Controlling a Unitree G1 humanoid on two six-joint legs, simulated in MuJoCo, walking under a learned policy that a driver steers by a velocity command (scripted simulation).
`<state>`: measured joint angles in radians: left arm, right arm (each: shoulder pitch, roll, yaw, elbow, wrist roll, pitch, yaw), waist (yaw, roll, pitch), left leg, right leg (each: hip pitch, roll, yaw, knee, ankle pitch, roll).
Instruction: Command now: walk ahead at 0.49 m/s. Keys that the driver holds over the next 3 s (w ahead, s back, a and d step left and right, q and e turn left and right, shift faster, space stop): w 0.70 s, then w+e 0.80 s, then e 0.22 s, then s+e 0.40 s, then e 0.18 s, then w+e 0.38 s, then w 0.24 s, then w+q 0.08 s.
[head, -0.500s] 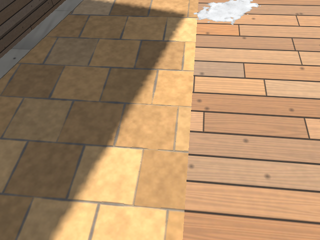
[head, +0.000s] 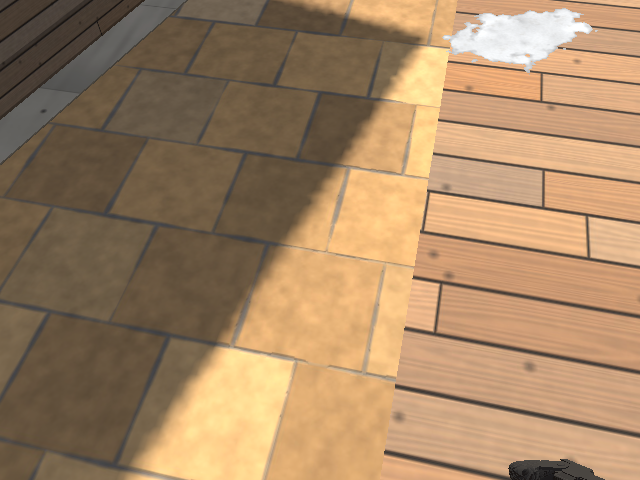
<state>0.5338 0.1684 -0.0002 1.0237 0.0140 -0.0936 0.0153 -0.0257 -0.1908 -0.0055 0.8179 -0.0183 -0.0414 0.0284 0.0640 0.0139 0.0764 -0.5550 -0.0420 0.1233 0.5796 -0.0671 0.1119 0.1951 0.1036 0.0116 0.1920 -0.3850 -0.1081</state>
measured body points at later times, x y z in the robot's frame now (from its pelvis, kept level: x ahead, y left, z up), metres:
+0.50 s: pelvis +0.27 -0.01 +0.01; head +0.30 -0.01 +0.46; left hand +0.47 +0.20 -0.10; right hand +0.17 -0.24 -0.13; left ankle +0.15 +0.05 -0.72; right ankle +0.44 -0.14 -0.69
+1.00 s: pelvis +0.53 -0.05 +0.02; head +0.56 -0.06 +0.47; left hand +0.46 +0.19 -0.12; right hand +0.71 -0.28 -0.10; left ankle +0.71 +0.09 -0.68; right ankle +0.46 -0.11 -0.72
